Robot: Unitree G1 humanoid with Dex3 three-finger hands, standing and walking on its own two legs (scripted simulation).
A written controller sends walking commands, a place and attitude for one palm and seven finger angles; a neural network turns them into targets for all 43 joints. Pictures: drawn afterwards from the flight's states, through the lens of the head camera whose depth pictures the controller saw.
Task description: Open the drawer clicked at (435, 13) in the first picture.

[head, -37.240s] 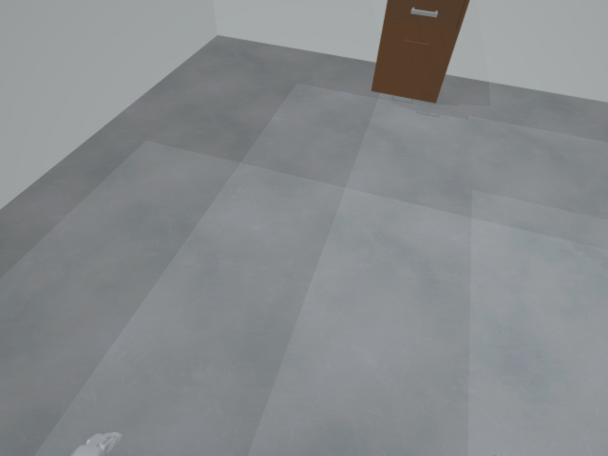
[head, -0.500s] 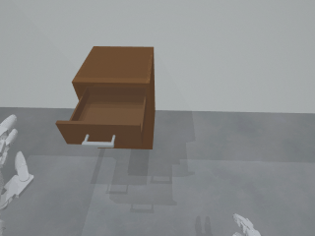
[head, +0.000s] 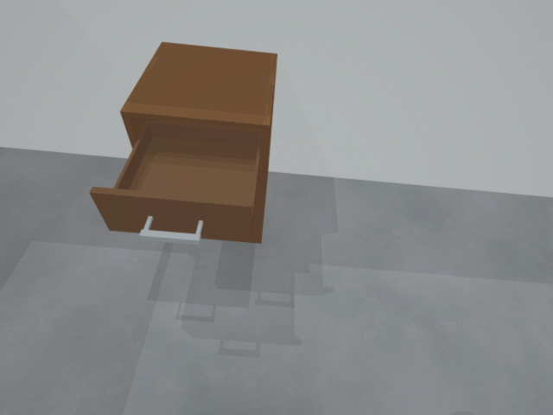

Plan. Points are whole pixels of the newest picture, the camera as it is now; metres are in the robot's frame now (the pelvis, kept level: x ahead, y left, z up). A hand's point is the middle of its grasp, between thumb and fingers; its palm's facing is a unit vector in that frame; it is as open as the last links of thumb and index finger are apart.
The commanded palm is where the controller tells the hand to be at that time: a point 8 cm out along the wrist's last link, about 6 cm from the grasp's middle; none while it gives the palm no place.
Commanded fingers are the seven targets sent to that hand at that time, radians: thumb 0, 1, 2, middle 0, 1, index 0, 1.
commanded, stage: let the arm hang, fingers relaxed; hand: left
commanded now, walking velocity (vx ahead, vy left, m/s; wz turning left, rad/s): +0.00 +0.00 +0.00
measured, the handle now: (172, 230) +0.55 +0.27 -0.23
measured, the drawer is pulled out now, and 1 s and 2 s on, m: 0.30 0.30 0.30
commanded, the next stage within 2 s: look to check the result in 0.78 s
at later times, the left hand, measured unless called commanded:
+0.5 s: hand out of the picture -0.05 +0.19 -0.17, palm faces +0.00 -0.98 -0.20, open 7.4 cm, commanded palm none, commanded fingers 0.00 0.90 0.90 -0.20 -0.30 -0.20 -0.30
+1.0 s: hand out of the picture -0.03 +0.15 -0.17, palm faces +0.01 -0.99 -0.16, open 7.4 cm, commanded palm none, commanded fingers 0.00 0.90 0.90 -0.20 -0.30 -0.20 -0.30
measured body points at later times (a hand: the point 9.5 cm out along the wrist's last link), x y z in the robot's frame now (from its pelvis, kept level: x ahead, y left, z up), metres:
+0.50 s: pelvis -0.01 +0.02 +0.01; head +0.00 +0.01 +0.46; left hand -0.04 +0.24 -0.15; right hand -0.04 -0.18 -0.16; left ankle +0.01 +0.09 -0.74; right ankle -0.01 -0.09 -0.74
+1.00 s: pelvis +0.00 +0.01 +0.01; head +0.00 +0.00 +0.46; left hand -0.03 +0.20 -0.15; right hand -0.06 -0.18 -0.16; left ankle +0.01 +0.09 -0.74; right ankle -0.01 -0.09 -0.74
